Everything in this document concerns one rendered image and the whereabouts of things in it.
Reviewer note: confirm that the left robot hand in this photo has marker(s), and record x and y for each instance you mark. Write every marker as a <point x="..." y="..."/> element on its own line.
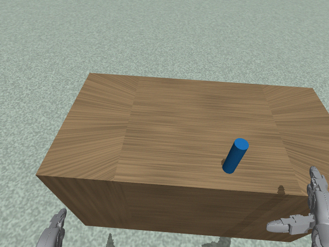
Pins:
<point x="53" y="236"/>

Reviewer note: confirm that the right robot hand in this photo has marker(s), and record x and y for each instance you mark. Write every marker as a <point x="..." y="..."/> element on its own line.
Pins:
<point x="318" y="202"/>

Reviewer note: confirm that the right robot arm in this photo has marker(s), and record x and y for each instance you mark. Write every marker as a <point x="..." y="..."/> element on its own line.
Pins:
<point x="320" y="235"/>

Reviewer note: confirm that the can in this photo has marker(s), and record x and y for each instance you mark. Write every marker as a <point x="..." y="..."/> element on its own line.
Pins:
<point x="235" y="155"/>

